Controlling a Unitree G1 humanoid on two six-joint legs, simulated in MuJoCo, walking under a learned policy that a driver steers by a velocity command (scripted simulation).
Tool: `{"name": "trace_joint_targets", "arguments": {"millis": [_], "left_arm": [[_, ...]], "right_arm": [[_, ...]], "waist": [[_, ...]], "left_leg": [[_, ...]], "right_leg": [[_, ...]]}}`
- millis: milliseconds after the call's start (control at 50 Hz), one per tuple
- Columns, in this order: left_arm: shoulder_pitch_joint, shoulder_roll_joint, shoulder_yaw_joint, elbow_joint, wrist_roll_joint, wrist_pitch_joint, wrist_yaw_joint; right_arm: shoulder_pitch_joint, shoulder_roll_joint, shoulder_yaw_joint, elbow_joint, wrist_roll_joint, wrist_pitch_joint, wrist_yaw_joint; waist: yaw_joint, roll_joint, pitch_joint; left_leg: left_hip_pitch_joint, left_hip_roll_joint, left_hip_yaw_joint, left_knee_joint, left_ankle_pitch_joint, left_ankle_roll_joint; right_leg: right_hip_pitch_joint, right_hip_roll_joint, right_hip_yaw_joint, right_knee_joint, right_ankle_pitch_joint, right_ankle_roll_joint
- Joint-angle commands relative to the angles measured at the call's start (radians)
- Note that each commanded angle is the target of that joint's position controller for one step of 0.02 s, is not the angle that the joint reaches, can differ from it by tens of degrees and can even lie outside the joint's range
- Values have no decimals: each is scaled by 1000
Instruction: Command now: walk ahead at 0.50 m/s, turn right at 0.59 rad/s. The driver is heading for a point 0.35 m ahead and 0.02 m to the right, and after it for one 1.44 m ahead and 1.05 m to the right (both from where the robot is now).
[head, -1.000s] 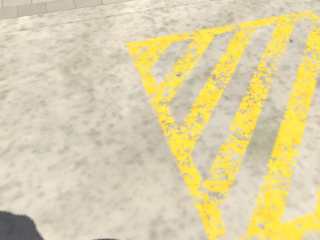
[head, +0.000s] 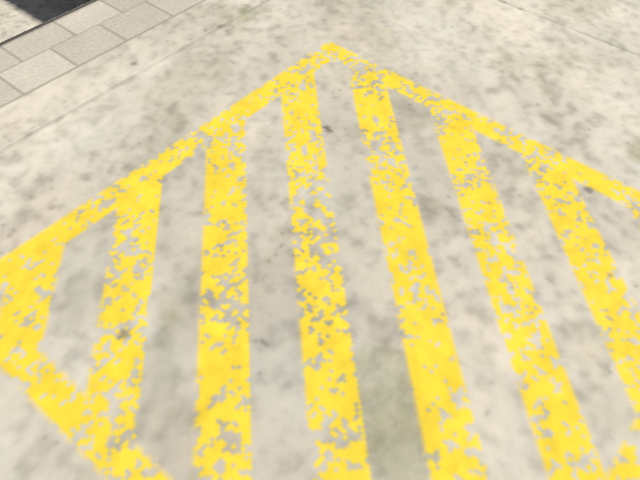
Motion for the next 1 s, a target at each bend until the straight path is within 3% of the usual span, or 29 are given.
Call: {"name": "trace_joint_targets", "arguments": {"millis": [20,80,140,180,200,220,240,260,280,300,320,340,360,380,440,540,580,640,680,700,720,740,760,780,800,820,840,900,1000], "left_arm": [[-46,19,-2,-76,0,-19,-15],[-151,0,-12,-109,1,-26,-36],[-204,10,-10,-142,-4,-25,-53],[-174,40,6,-149,2,-20,-57],[-113,67,21,-139,6,-15,-56],[27,107,46,-104,5,-11,-50],[207,169,80,-57,2,-3,-32],[214,289,97,-53,-8,-4,-16],[237,247,78,-91,-1,-23,-22],[209,180,58,-78,10,-38,-28],[161,154,49,-73,8,-46,-28],[91,128,39,-80,9,-47,-27],[42,95,27,-91,19,-50,-24],[22,94,24,-96,25,-51,-21],[40,116,29,-68,17,-58,-6],[106,140,36,-23,6,-46,16],[140,149,39,-3,1,-42,17],[162,134,37,18,-4,-35,20],[149,132,39,21,-1,-27,22],[139,113,33,18,0,-23,22],[137,65,16,10,6,-25,19],[202,4,-3,-9,5,-30,18],[270,19,-10,-29,-14,-36,22],[224,113,12,-9,-21,-33,23],[134,138,20,-21,-12,-27,22],[92,127,21,-29,-1,-24,21],[76,112,24,-34,4,-21,17],[79,53,15,-38,-6,-6,8],[-6,27,4,-65,1,-9,-4]], "right_arm": [[-77,-160,-33,-62,4,-12,-6],[-34,-183,-36,-36,12,1,-10],[-6,-210,-44,-15,27,18,-10],[-12,-239,-52,-15,35,30,-16],[-16,-256,-58,-17,39,37,-21],[-31,-258,-58,-22,43,44,-26],[-25,-227,-45,-33,32,41,-31],[56,-80,2,-89,-18,23,-17],[4,-124,6,-112,4,-17,-3],[-102,-190,-14,-142,44,-37,8],[-130,-175,-5,-153,44,-48,7],[-131,-168,-6,-141,21,-49,0],[-106,-178,-13,-128,9,-38,-2],[-92,-177,-15,-124,4,-26,-1],[-113,-132,-5,-129,-12,-1,-5],[-308,-86,15,-176,-4,-3,4],[-358,-93,14,-192,7,-10,12],[-370,-130,-2,-205,14,-21,20],[-319,-149,-15,-197,16,-29,20],[-246,-159,-25,-178,14,-32,16],[-138,-191,-40,-164,1,-38,9],[-4,-265,-59,-154,-18,-37,1],[65,-273,-66,-119,-3,-22,10],[21,-187,-44,-136,11,-16,11],[-22,-148,-32,-144,9,-7,7],[-67,-128,-24,-143,1,-2,5],[-93,-105,-17,-136,-4,-2,2],[-103,-104,-19,-114,0,-13,-1],[-84,-154,-35,-75,1,-13,-5]], "waist": [[14,120,7],[-26,109,37],[-28,115,57],[12,144,21],[55,161,-25],[139,146,-98],[224,91,-188],[125,-199,-255],[165,-157,-445],[189,-73,-317],[152,-20,-205],[103,45,-137],[65,32,-113],[45,17,-100],[37,23,-68],[108,-11,-19],[129,-20,-13],[123,-40,-16],[91,-74,-24],[51,-77,-49],[0,-48,-138],[-18,133,-288],[2,398,-362],[-14,262,-235],[-21,183,-130],[-2,135,-63],[19,144,-30],[42,177,-7],[29,128,2]], "left_leg": [[36,264,-104,-131,315,140],[74,272,-40,-124,323,123],[153,304,-3,-88,408,105],[189,309,37,18,705,85],[195,304,57,127,868,74],[148,281,84,310,929,53],[-50,245,90,574,761,16],[-514,75,68,946,-181,-45],[-654,-7,-183,1124,-382,-48],[-743,52,-225,1119,-283,-31],[-724,92,-212,1032,-197,-17],[-664,125,-209,944,-147,-24],[-590,152,-210,886,-110,-31],[-542,154,-207,858,-92,-41],[-511,139,-178,736,-29,-88],[-448,72,-170,370,276,-107],[-408,49,-176,301,311,-102],[-382,39,-208,223,246,-77],[-315,33,-201,199,153,-48],[-214,29,-182,160,148,-26],[-23,99,-231,163,136,19],[321,312,-498,158,55,125],[462,458,-895,42,-228,224],[367,437,-858,-1,-379,195],[248,399,-702,-7,-312,157],[131,356,-582,-28,-185,143],[58,322,-496,-50,-92,135],[-28,282,-325,-113,58,139],[25,287,-154,-139,253,151]], "right_leg": [[-35,-22,-7,-139,150,-2],[-7,-6,-62,-278,211,-19],[7,12,-101,-357,140,-53],[103,67,-152,-382,37,-93],[197,106,-178,-388,-10,-118],[385,149,-193,-446,26,-152],[690,131,-110,-478,67,-197],[1043,-142,397,-517,-2,-350],[1132,-258,791,-691,-173,-457],[1057,-224,650,-719,-141,-390],[909,-180,516,-721,-64,-353],[764,-137,420,-726,47,-322],[665,-111,345,-743,156,-307],[598,-95,325,-765,204,-308],[480,-64,245,-795,298,-316],[419,7,180,-784,145,-246],[426,-7,216,-768,92,-234],[508,-39,304,-689,45,-218],[537,-47,351,-627,68,-201],[527,-19,345,-570,91,-180],[476,34,297,-407,96,-145],[226,143,174,-87,-112,-78],[-23,177,105,166,-426,-42],[-110,110,127,269,-361,-30],[-118,77,88,288,-281,-25],[-87,47,70,254,-217,-21],[-56,18,69,210,-174,-21],[-3,-14,33,150,-117,-16],[-48,-25,16,-59,73,0]]}}
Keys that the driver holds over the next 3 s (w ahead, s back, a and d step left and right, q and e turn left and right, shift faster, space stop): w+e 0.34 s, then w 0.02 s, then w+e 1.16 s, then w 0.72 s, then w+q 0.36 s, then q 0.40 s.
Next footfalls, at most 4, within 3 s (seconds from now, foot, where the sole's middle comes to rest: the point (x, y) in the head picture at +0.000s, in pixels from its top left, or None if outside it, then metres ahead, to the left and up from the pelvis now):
0.24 right None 0.29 -0.16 -0.78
0.72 left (325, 419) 0.61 -0.03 -0.78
1.24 right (491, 379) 0.68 -0.42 -0.78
1.74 left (496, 260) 1.02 -0.51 -0.78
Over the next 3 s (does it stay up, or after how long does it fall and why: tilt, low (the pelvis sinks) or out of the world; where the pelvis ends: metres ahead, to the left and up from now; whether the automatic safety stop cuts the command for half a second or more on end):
stays up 1.18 -0.96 -0.01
